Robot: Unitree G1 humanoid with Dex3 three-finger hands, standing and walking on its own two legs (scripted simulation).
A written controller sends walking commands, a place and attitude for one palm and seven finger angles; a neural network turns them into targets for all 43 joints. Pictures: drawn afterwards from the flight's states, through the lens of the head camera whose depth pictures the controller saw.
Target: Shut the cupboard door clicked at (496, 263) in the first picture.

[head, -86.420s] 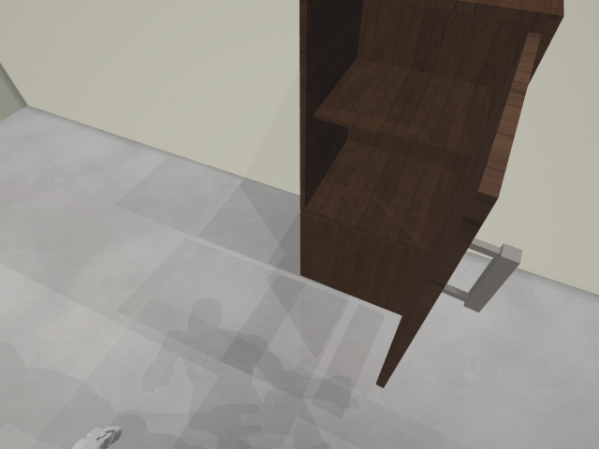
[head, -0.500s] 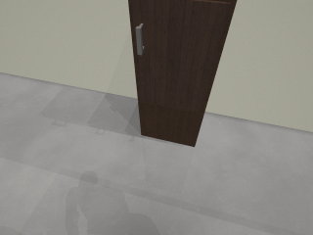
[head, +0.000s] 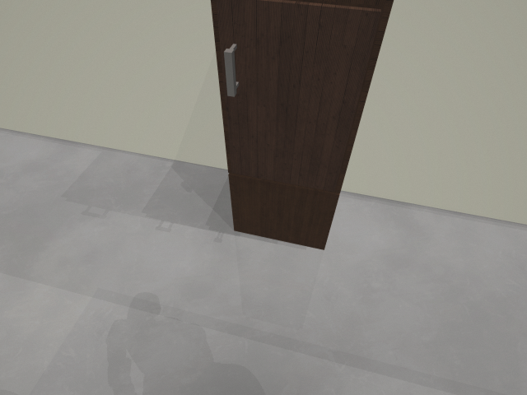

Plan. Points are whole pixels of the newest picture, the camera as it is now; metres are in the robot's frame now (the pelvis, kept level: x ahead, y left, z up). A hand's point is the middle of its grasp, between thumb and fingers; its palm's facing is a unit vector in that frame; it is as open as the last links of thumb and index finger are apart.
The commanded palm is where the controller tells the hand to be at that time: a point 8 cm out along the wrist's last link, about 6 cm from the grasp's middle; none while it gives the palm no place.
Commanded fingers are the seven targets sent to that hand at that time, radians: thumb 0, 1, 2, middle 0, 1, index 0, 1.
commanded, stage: look to check the result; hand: left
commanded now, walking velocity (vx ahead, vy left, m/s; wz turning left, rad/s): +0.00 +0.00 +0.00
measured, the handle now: (232, 70) +0.89 +0.13 +0.06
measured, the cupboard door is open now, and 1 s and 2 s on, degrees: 0 0 0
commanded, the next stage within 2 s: stand and wait in 0.50 s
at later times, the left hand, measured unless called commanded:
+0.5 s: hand out of the picture +0.02 +0.18 -0.17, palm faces +0.00 -0.97 -0.22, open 7.4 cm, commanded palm none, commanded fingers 0.00 0.90 0.90 -0.20 -0.30 -0.20 -0.30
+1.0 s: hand out of the picture +0.06 +0.20 -0.16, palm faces -0.01 -0.96 -0.28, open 7.4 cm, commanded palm none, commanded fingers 0.00 0.90 0.90 -0.20 -0.30 -0.20 -0.30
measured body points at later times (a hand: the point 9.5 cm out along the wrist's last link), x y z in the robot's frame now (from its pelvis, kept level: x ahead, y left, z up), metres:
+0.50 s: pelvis +0.01 -0.01 +0.00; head +0.02 -0.01 +0.45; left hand +0.03 +0.23 -0.15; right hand +0.04 -0.25 -0.16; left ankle +0.03 +0.09 -0.74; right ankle -0.02 -0.12 -0.74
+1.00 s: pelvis +0.03 -0.02 +0.00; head +0.04 -0.03 +0.45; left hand +0.07 +0.25 -0.14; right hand +0.07 -0.29 -0.15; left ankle +0.03 +0.09 -0.74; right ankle -0.02 -0.12 -0.74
